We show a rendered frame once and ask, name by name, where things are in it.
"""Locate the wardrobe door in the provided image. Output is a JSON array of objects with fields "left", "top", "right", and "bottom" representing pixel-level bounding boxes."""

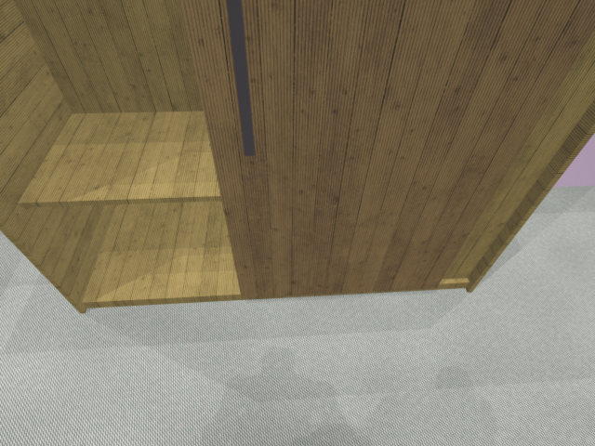
[
  {"left": 181, "top": 0, "right": 595, "bottom": 298},
  {"left": 443, "top": 30, "right": 595, "bottom": 279}
]

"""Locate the handle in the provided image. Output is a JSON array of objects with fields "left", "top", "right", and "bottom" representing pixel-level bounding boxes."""
[{"left": 227, "top": 0, "right": 255, "bottom": 156}]

